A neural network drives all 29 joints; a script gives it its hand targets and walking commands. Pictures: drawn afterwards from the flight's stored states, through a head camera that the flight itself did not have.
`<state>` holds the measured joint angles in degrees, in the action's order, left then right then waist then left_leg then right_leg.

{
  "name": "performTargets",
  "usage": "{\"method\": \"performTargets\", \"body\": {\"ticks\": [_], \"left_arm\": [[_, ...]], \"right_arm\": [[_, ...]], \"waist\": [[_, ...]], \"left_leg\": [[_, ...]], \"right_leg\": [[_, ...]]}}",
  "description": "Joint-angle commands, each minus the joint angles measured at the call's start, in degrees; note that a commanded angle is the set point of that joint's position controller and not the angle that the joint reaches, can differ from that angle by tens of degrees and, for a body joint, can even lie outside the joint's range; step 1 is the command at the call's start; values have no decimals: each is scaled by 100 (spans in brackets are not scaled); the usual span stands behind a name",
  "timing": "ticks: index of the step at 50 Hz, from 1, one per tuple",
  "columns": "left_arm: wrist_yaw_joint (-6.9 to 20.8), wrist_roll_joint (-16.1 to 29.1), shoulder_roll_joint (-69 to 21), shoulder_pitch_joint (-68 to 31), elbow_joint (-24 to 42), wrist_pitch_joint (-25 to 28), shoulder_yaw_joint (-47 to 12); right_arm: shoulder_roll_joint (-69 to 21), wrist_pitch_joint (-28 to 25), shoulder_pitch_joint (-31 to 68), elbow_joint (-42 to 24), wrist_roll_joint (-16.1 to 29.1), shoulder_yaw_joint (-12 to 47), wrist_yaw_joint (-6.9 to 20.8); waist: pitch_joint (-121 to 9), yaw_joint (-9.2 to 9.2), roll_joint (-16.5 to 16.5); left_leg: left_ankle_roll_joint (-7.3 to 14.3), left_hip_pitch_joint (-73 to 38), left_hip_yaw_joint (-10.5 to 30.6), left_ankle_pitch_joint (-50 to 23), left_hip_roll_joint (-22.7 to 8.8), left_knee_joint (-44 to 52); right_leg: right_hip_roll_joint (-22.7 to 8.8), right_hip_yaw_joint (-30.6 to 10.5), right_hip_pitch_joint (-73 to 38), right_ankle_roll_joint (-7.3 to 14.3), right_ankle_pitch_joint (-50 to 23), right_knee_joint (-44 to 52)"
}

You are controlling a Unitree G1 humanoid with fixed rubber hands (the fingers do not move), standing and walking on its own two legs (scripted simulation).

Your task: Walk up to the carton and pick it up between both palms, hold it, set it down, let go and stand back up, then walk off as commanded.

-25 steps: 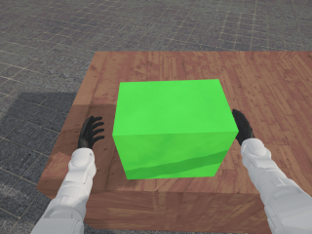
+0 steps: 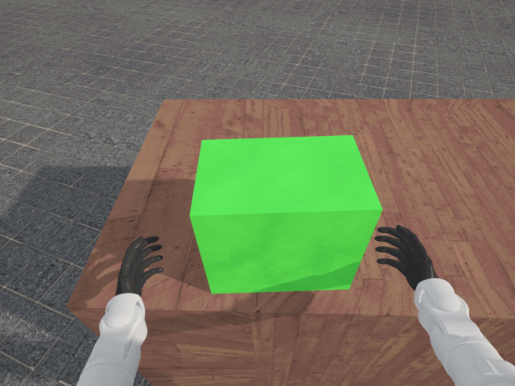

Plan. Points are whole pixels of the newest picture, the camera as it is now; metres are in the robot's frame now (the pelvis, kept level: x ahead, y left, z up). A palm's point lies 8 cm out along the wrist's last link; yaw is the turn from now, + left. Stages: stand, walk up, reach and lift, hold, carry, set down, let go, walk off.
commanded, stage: set down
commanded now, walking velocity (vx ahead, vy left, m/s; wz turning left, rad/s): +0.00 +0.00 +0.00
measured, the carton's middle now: (278, 218) +0.43 +0.00 +0.02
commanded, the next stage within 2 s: none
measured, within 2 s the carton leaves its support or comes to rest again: neither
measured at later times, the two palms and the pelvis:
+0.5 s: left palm (124, 332) +0.22 +0.24 +0.00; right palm (445, 328) +0.24 -0.24 +0.00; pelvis +0.00 +0.00 +0.00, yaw +0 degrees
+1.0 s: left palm (126, 350) +0.20 +0.23 -0.02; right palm (454, 357) +0.20 -0.25 -0.01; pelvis +0.01 +0.00 +0.00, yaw -1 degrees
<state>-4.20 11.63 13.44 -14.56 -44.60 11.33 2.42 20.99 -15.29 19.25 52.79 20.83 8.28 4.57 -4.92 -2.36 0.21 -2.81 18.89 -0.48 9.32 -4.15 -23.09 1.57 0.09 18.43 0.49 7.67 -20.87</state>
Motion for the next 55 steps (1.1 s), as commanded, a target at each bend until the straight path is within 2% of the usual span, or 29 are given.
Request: {"method": "performTargets", "body": {"ticks": [1, 3, 4, 5, 9, 11, 12, 14, 15, 16, 17, 18, 19, 21, 22, 24, 30, 32, 33, 35, 37, 39, 44, 45, 48, 50, 52, 53, 55], "left_arm": [[-16, 139, 642, -1039, 2220, 208, -18], [30, 108, 760, -1072, 2070, 104, 124], [-11, 95, 670, -896, 2357, 83, 107], [-25, 62, 663, -691, 2522, 60, 120], [-69, 168, 528, -773, 2663, -65, -26], [-143, 144, 478, -107, 3393, -43, -92], [-126, 169, 523, -423, 3306, -40, -100], [-109, 194, 522, 145, 3445, -66, -102], [-134, 103, 601, 354, 3774, -70, -4], [-130, 70, 530, 346, 3707, -120, -1], [-134, -5, 463, 756, 3717, -142, -40], [-122, 11, 532, 571, 3750, -198, 3], [-100, -83, 408, 1305, 3971, -219, -4], [-116, -35, 493, 931, 3965, -247, -15], [-116, -94, 367, 1424, 4170, -299, -133], [-128, -73, 378, 1800, 4509, -335, -118], [-187, -26, 624, 1845, 4741, -280, -109], [-233, 136, 650, 1112, 4565, -278, -230], [-270, -46, 374, 1789, 4459, -348, -357], [-310, 176, 476, 1725, 4655, -334, -349], [-321, 24, 474, 1869, 4566, -456, -274], [-288, -36, 464, 2185, 4413, -541, -309], [-221, -117, 509, 2169, 4243, -657, -108], [-245, -53, 606, 2080, 4584, -614, -43], [-130, -135, 520, 2472, 4197, -654, -53], [-123, -168, 566, 2663, 4447, -557, -50], [-121, -245, 610, 2702, 4515, -543, -46], [-107, -126, 623, 2708, 4704, -506, -75], [-93, -214, 509, 2857, 4366, -457, -64]], "right_arm": [[1326, -281, 871, -1645, 344, -819, 37], [1179, -186, 960, -1858, 278, -830, 41], [1178, -208, 824, -1996, 240, -851, 43], [1142, -202, 698, -2185, 214, -876, 59], [1086, -150, 700, -2591, 74, -1140, 84], [1078, -203, 52, -2912, 157, -1070, 148], [1055, -198, 326, -3140, 73, -1141, 125], [1085, -176, -176, -3306, 2, -1201, 116], [1019, -168, -533, -3407, -17, -1138, 115], [1072, -128, -519, -3309, -60, -1200, 110], [1072, -111, -918, -3259, 25, -1188, 147], [1005, -60, -844, -3264, -6, -1092, 122], [957, -59, -1484, -3452, -14, -1063, 121], [1001, -26, -1132, -3575, -102, -1202, 133], [996, -39, -1627, -3685, -84, -1282, 158], [1068, -41, -1975, -4036, -107, -1328, 137], [740, 28, -2298, -4848, -305, -1332, 96], [566, 133, -1800, -4753, -393, -1364, 106], [651, 229, -2361, -4587, -473, -1418, 146], [617, 267, -2383, -4908, -522, -1416, 156], [644, 349, -2518, -4918, -475, -1431, 169], [645, 420, -2839, -4762, -522, -1394, 159], [469, 501, -2858, -4606, -658, -1332, 65], [515, 436, -2752, -4976, -621, -1315, 85], [417, 437, -3123, -4543, -676, -1249, 41], [487, 316, -3122, -4839, -653, -1271, 9], [486, 279, -3180, -4581, -647, -1200, 21], [420, 185, -3281, -4755, -631, -1178, -10], [470, 150, -3291, -4570, -657, -1099, 2]], "waist": [[-1818, 446, -69], [-1716, 355, -117], [-1725, 404, -51], [-1596, 319, -20], [-1426, 438, -270], [-1584, 360, -141], [-1637, 441, -243], [-1409, 479, -328], [-1477, 376, -204], [-1345, 409, -340], [-1211, 429, -127], [-1141, 381, -246], [-1078, 407, -232], [-1024, 433, -226], [-997, 468, -113], [-1009, 448, -307], [-688, 281, -369], [-439, 281, -246], [-218, 309, -260], [-464, 221, -464], [-248, 171, -411], [-110, 266, -484], [-23, 168, -432], [-185, 114, -504], [-170, 191, -482], [-327, 153, -630], [-359, 135, -397], [-585, 184, -497], [-387, 109, -466]], "left_leg": [[61, -1089, -89, -1108, 502, 141], [174, -948, -95, -740, 545, 223], [168, -971, -92, -648, 513, 278], [148, -1004, -106, -589, 528, 335], [221, -847, -64, -156, 483, 390], [199, -1104, -56, -474, 484, 347], [232, -990, -80, -224, 490, 360], [239, -1154, -87, -513, 478, 380], [222, -1176, -117, -632, 518, 387], [231, -1145, -126, -557, 498, 383], [194, -1252, -132, -637, 501, 421], [239, -1142, -118, -469, 524, 473], [218, -1365, -119, -677, 527, 500], [244, -1195, -82, -237, 526, 527], [224, -1407, -73, -455, 502, 526], [190, -1536, -64, -811, 504, 492], [241, -1248, -207, -45, 529, 579], [230, -970, -270, 593, 547, 579], [197, -1340, -199, 572, 470, 722], [245, -1315, -209, 724, 452, 686], [225, -1274, -255, 659, 502, 688], [188, -1547, -244, 549, 537, 636], [233, -1351, -334, 377, 552, 698], [231, -1380, -362, 238, 536, 645], [226, -1488, -397, -64, 578, 618], [228, -1484, -360, -397, 587, 566], [186, -1516, -340, -476, 598, 531], [189, -1641, -377, -713, 597, 479], [158, -1605, -355, -859, 590, 485]], "right_leg": [[156, -7, -1327, -31, -828, 66], [49, -136, -1211, -47, -414, 164], [75, -75, -1189, -19, -326, 117], [81, -70, -1105, -14, -205, 172], [77, -59, -959, 6, 249, 140], [98, -60, -1130, 47, -106, 157], [76, -77, -990, 6, 150, 148], [98, -41, -1023, -34, -147, 155], [88, -66, -1237, 7, -262, 181], [101, -66, -1213, 13, -191, 181], [83, -69, -1244, 33, -226, 222], [61, -118, -1218, 12, -78, 280], [66, -99, -1361, -8, -335, 326], [65, -136, -1127, 32, 168, 322], [111, -68, -1183, 67, -84, 324], [145, -38, -1246, 62, -422, 337], [51, -143, -996, 17, 453, 353], [-50, -233, -661, 54, 1219, 430], [17, -93, -596, 85, 1298, 520], [-11, -164, -550, 131, 1406, 522], [-39, -223, -579, 108, 1481, 568], [-74, -219, -444, 152, 1334, 679], [-84, -235, -717, 36, 1214, 612], [-48, -218, -707, 11, 1090, 556], [-82, -241, -905, -16, 624, 550], [-21, -209, -1053, -63, 120, 443], [2, -199, -1120, -28, 86, 427], [-17, -168, -1220, -73, -328, 366], [25, -135, -1177, -75, -580, 299]]}}
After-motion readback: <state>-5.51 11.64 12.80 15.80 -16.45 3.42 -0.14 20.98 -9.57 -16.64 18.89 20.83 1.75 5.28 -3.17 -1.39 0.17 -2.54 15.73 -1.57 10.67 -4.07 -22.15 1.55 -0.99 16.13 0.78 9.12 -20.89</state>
